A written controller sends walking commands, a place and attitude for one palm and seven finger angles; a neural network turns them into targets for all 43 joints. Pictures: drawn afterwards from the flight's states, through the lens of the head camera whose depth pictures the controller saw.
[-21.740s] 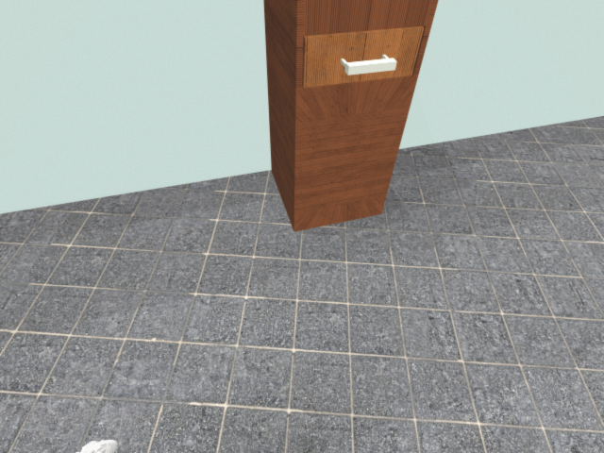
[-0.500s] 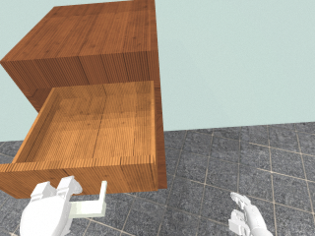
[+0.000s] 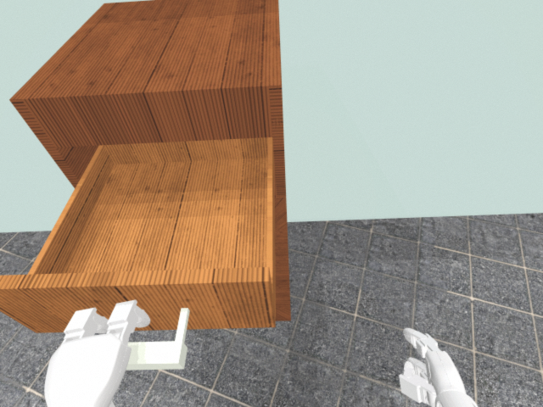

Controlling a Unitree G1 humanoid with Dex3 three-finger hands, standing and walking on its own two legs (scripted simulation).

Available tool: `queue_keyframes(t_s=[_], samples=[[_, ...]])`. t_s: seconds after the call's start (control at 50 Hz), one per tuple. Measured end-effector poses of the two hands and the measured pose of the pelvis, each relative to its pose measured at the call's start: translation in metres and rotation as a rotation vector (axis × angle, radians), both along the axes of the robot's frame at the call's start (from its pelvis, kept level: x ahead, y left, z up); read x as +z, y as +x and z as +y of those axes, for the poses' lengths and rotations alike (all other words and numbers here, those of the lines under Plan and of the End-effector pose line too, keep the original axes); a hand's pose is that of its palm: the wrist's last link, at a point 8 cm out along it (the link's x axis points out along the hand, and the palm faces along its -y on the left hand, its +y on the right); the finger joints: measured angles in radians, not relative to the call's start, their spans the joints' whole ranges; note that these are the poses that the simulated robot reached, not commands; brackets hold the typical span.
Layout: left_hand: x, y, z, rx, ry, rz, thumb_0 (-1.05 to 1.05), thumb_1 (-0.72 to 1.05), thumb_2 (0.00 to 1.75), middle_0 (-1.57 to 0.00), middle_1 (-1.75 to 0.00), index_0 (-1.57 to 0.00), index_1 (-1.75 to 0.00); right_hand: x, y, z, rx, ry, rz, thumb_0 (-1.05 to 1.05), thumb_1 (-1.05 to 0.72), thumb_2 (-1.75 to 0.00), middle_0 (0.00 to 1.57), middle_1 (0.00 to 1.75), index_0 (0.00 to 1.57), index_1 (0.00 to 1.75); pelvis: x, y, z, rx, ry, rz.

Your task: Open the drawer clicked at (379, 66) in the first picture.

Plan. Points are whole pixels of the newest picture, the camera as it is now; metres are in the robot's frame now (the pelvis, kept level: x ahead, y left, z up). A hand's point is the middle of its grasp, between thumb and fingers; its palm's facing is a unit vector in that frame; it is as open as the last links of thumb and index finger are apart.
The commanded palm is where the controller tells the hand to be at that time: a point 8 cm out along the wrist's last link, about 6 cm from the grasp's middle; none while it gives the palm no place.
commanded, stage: lift the hand off the handle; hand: left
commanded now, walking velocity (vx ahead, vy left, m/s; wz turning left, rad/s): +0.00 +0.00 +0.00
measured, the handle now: (129, 336) +0.19 +0.23 +0.03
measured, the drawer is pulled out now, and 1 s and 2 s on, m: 0.28 0.28 0.28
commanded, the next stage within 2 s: draw the hand back to the body in 1.44 s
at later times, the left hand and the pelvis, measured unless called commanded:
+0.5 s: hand (103, 363) +0.16 +0.24 +0.04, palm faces +0.03 -0.12 -0.99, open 13.2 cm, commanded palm +0.14 +0.24 +0.12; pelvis +0.00 +0.01 +0.01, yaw +0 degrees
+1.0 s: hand (75, 337) +0.16 +0.24 +0.12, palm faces +0.10 -0.14 -0.98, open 13.3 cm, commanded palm +0.14 +0.24 +0.19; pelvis +0.01 +0.02 +0.03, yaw +1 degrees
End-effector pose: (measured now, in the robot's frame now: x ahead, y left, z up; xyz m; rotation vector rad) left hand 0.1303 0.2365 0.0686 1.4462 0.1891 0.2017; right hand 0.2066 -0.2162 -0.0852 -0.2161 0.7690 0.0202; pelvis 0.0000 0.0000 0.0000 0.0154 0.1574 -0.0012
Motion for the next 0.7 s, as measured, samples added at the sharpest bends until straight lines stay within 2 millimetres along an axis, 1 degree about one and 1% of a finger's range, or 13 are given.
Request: queue_keyframes(t_s=[0.16, 0.28, 0.42, 0.56, 0.7], samples=[[0.001, 0.003, 0.001, -0.002, 0.011, -0.018, 0.0, -0.49, 0.3, -0.32, -1.2, -0.37, -1.27, -0.003, -0.001, 0.009, -0.003, 0.016, 0.007, 0.01, -0.9, -0.9, 0.2, 0.3, 0.2, 0.3, 0.0, -0.002, 0.002, 0.007, -0.003, -0.007], [0.004, 0.003, 0.002, -0.009, 0.001, 0.01, 0.0, -0.49, 0.3, -0.32, -1.2, -0.38, -1.25, 0.003, -0.002, 0.015, -0.006, 0.026, -0.01, 0.01, -0.9, -0.9, 0.2, 0.3, 0.2, 0.3, 0.004, -0.004, 0.002, 0.005, -0.005, -0.028], [0.02, 0.004, 0.006, -0.028, -0.005, 0.001, 0.0, -0.49, 0.3, -0.32, -1.2, -0.43, -1.23, 0.014, -0.001, 0.015, -0.008, 0.024, -0.05, 0.01, -0.9, -0.9, 0.2, 0.3, 0.2, 0.3, 0.008, -0.004, 0.004, 0.003, -0.009, -0.054], [0.035, 0.004, 0.007, -0.033, -0.016, -0.016, 0.0, -0.49, 0.3, -0.34, -1.21, -0.45, -1.23, 0.02, 0.001, 0.015, -0.003, 0.019, -0.061, 0.01, -0.9, -0.9, 0.2, 0.3, 0.2, 0.3, 0.013, -0.003, 0.007, 0.004, -0.012, -0.072], [0.052, 0.005, 0.008, -0.04, -0.023, -0.025, 0.0, -0.49, 0.3, -0.35, -1.22, -0.46, -1.23, 0.025, 0.006, 0.021, 0.01, 0.025, -0.068, 0.01, -0.9, -0.9, 0.2, 0.3, 0.2, 0.3, 0.018, 0.0, 0.01, 0.005, -0.015, -0.091]])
